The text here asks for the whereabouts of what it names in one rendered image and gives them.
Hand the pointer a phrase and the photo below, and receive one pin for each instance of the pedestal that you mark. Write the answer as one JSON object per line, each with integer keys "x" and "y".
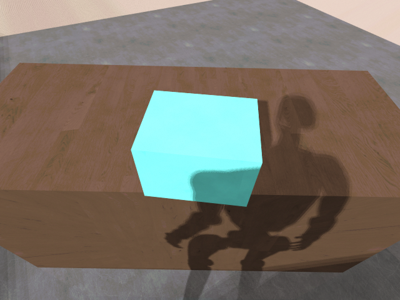
{"x": 327, "y": 196}

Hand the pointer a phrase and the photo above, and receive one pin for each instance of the carton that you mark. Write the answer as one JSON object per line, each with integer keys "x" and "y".
{"x": 199, "y": 147}

